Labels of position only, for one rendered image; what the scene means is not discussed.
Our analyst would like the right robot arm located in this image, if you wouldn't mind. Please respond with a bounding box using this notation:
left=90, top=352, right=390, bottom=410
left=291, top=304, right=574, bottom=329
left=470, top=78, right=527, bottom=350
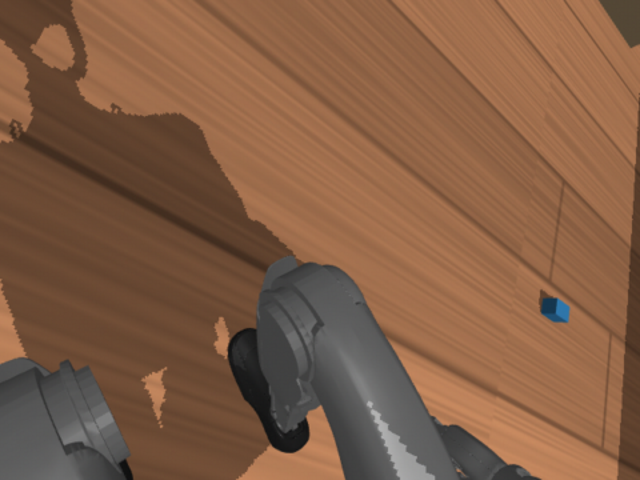
left=492, top=464, right=541, bottom=480

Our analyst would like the right robot foot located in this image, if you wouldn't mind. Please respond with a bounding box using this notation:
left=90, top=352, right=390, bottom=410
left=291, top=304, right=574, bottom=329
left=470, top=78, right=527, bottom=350
left=228, top=328, right=309, bottom=453

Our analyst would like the right robot hand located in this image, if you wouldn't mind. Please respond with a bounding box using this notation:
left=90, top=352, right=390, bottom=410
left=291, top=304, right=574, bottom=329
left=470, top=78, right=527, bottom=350
left=430, top=415, right=507, bottom=480

